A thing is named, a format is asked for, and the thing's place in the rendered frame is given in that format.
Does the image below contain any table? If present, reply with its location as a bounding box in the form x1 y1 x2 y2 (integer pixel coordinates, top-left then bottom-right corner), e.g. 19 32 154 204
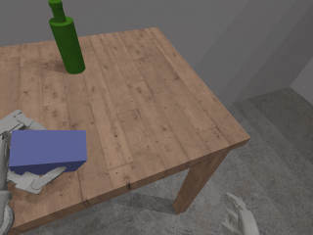
0 27 250 235

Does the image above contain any robot left forearm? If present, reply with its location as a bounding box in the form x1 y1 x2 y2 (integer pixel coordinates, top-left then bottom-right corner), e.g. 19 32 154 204
0 190 15 235

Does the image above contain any robot left hand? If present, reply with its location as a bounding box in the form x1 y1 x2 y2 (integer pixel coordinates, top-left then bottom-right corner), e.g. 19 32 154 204
0 110 67 195

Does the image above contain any robot right hand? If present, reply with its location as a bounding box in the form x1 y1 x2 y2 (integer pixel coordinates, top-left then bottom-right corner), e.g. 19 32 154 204
221 192 260 235

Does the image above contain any sponge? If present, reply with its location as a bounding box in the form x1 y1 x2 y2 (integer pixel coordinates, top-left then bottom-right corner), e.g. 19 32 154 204
8 130 87 175

